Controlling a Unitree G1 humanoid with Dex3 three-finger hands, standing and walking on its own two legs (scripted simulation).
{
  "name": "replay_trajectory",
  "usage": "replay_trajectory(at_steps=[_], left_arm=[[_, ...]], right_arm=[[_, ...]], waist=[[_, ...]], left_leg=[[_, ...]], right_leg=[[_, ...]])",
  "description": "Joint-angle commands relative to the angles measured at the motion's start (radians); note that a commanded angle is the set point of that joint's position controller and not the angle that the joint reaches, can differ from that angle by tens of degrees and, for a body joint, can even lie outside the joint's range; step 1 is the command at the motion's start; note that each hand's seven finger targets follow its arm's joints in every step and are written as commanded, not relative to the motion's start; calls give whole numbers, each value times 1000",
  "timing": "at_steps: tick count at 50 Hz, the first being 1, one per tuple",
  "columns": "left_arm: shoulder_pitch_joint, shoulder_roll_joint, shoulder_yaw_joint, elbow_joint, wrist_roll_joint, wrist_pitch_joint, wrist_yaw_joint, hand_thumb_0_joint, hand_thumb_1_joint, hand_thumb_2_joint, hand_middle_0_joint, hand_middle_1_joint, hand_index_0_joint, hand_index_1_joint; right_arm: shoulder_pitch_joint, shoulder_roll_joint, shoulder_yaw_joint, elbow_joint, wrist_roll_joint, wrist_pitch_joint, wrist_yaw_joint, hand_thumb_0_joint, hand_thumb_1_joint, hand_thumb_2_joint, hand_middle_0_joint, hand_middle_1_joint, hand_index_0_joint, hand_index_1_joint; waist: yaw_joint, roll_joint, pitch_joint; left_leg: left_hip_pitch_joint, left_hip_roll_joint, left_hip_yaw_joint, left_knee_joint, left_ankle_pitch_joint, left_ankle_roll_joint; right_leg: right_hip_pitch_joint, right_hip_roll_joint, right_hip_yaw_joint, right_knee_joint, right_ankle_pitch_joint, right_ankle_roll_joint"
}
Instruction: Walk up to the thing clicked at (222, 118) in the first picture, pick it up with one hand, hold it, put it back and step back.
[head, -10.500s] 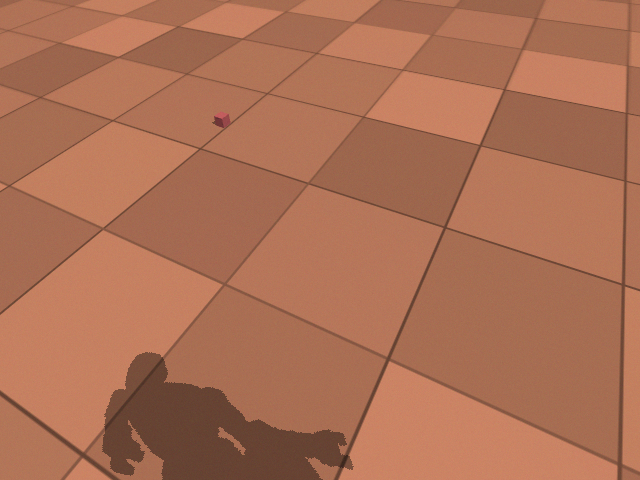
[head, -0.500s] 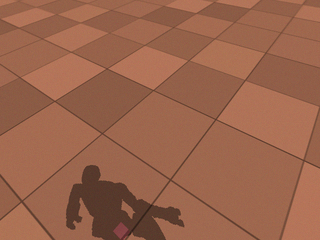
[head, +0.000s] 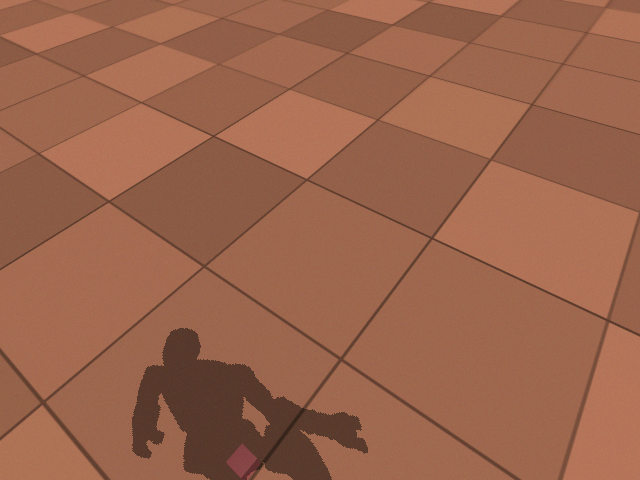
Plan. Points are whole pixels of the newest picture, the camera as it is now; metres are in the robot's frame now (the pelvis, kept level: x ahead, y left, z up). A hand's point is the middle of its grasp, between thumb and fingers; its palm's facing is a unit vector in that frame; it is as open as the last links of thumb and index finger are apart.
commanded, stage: stand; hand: left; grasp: from above
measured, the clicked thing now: (243, 463) +0.34 +0.26 -0.75
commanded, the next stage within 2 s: rise first in 0.06 s
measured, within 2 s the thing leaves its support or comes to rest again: neither
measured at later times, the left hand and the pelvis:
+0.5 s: hand out of the picture +0.15 +0.26 -0.18, palm faces -0.06 -0.90 -0.43, open 10.4 cm; pelvis -0.01 +0.00 -0.03, yaw +0 degrees
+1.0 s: hand out of the picture +0.11 +0.29 -0.29, palm faces -0.16 -0.72 -0.68, open 14.3 cm; pelvis -0.03 +0.01 -0.13, yaw +0 degrees
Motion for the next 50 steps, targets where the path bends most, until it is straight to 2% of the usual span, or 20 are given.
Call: replay_trajectory(at_steps=[1, 7, 8, 9, 10, 11, 12, 14, 16, 18, 19, 21, 23, 25, 29, 33, 41, 45, 48, 50], left_arm=[[-22, 212, 42, -52, 6, -24, 11, 0, 899, 900, -200, -300, -200, -300], [-30, 216, 43, -55, 5, -26, 14, 0, 899, 900, -200, -300, -200, -300], [-27, 212, 41, -57, 4, -28, 12, 0, 819, 980, -193, -345, -200, -342], [-378, 38, 40, -407, -45, -113, 28, 0, 768, 900, -159, -425, -176, -422], [-480, 97, 57, -336, -42, -104, 34, 0, 722, 853, -164, -505, -193, -502], [-309, 167, 110, -152, -24, -61, 37, 0, 642, 903, -143, -585, -160, -582], [-228, 193, 138, -96, -9, -43, 28, 0, 562, 898, -173, -665, -181, -662], [-322, 248, 165, -147, 34, -51, 17, 0, 402, 918, -181, -760, -193, -746], [-153, 234, 194, -46, 108, -29, 0, 0, 242, 924, -147, -881, -177, -848], [-67, 230, 226, -99, 148, -12, 4, 0, 82, 917, -145, -902, -168, -876], [-81, 208, 221, -151, 156, 0, 16, 0, 2, 915, -154, -921, -177, -895], [-100, 150, 182, -166, 178, 47, 42, 0, -158, 889, -165, -931, -191, -902], [-143, 143, 174, -162, 199, 91, 66, 0, -318, 900, -148, -950, -167, -929], [-159, 137, 178, -214, 205, 108, 83, 0, -478, 907, -145, -965, -163, -945], [-140, 142, 210, -301, 251, 114, 128, 0, -547, 967, -99, -988, -107, -978], [-109, 144, 226, -419, 303, 118, 177, 0, -572, 1015, -95, -981, -81, -995], [-18, 109, 219, -593, 342, 179, 235, 0, -611, 1071, -107, -947, -60, -995], [12, 96, 208, -596, 389, 225, 272, 0, -611, 1066, -115, -925, -65, -976], [-102, 102, 199, -549, 422, 236, 306, 0, -611, 1054, -110, -928, -64, -975], [-155, 84, 189, -457, 462, 233, 341, 0, -602, 1040, -123, -911, -76, -958]], right_arm=[[-38, -212, -43, -60, 3, -16, -13, 0, -900, -900, 200, 300, 200, 300], [-33, -212, -43, -60, 3, -18, -12, 0, -900, -900, 200, 300, 200, 300], [-36, -215, -43, -60, 3, -17, -11, 0, -922, -911, 199, 300, 200, 300], [-7, -42, -3, -337, 73, -66, -33, 0, -899, -897, 199, 300, 200, 300], [36, -72, -11, -285, 74, -61, -42, 0, -861, -887, 199, 300, 200, 300], [69, -102, -24, -273, 69, -50, -46, 0, -872, -892, 199, 300, 200, 300], [78, -106, -41, -298, 67, -40, -46, 0, -852, -886, 199, 299, 200, 300], [117, -102, -67, -334, 55, -45, -54, 0, -936, -908, 199, 300, 199, 300], [161, -99, -91, -368, 37, -53, -42, 0, -962, -913, 199, 300, 200, 300], [162, -87, -104, -428, 33, -54, -30, 0, -939, -907, 199, 300, 200, 300], [162, -81, -106, -459, 32, -54, -28, 0, -959, -912, 199, 300, 200, 300], [137, -75, -102, -503, 36, -52, -20, 0, -954, -911, 200, 300, 200, 300], [113, -76, -104, -541, 39, -57, -17, 0, -929, -905, 200, 300, 200, 300], [110, -68, -106, -574, 37, -71, -11, 0, -951, -911, 200, 300, 200, 300], [128, -56, -103, -605, 28, -104, -10, 0, -935, -906, 200, 300, 200, 300], [134, -47, -106, -617, 19, -126, -17, 0, -908, -901, 200, 300, 200, 300], [110, -42, -109, -628, 16, -139, -36, 0, -896, -898, 200, 300, 200, 300], [90, -31, -102, -632, 16, -133, -48, 0, -896, -897, 200, 300, 200, 300], [70, -34, -98, -615, 13, -135, -55, 0, -883, -894, 200, 300, 200, 300], [52, -31, -91, -597, 7, -143, -53, 0, -882, -894, 200, 300, 200, 300]], waist=[[0, -6, -69], [-5, -9, -87], [-2, -6, -89], [-127, 29, -5], [-89, -18, -48], [-79, -50, -38], [-38, -40, -42], [-34, -33, -190], [-12, -25, -264], [40, 17, -357], [40, 39, -386], [27, 59, -314], [7, 5, -266], [6, 3, -253], [3, -6, -297], [0, 44, -386], [-10, 90, -482], [-12, 55, -485], [-35, 18, -482], [-31, 13, -478]], left_leg=[[21, 125, -106, -32, 160, 27], [32, 127, -108, -26, 201, 27], [41, 129, -104, -22, 204, 31], [-110, -20, 18, 56, 44, 25], [-100, -22, 15, 76, 41, 29], [-130, -27, 15, 93, 3, 30], [-168, -22, 17, 122, 19, 28], [-170, -23, 11, 192, 71, 29], [-236, -30, 3, 279, 135, 22], [-257, -40, 8, 319, 164, 15], [-248, -40, 10, 321, 172, 13], [-297, -35, 2, 335, 141, 7], [-373, -26, -7, 374, 78, 8], [-432, -18, -12, 410, -5, 5], [-517, -16, -13, 512, -68, 12], [-556, -6, -18, 611, -48, 9], [-617, 8, -46, 734, -33, 5], [-716, 0, -47, 792, -79, 12], [-824, -1, -41, 873, -98, 19], [-909, -3, -45, 936, -99, 17]], right_leg=[[-16, -124, 91, -51, 148, -29], [-5, -126, 91, -43, 185, -30], [-4, -128, 93, -47, 192, -29], [-260, 9, 25, 42, 134, -18], [-200, 3, 11, 46, 114, -11], [-216, 14, 0, 59, 59, -19], [-230, 14, -6, 92, 56, -23], [-243, 13, 2, 169, 115, -22], [-263, 14, -2, 251, 164, -28], [-240, 14, 0, 298, 175, -32], [-245, 16, 2, 313, 174, -32], [-324, 24, -7, 321, 113, -33], [-394, 30, -14, 350, 52, -31], [-465, 36, -17, 393, -37, -34], [-560, 34, -6, 490, -96, -33], [-654, 32, 3, 607, -76, -36], [-810, 34, -7, 747, -96, -41], [-844, 34, -9, 786, -108, -38], [-914, 35, -7, 841, -109, -36], [-997, 31, -12, 920, -117, -38]])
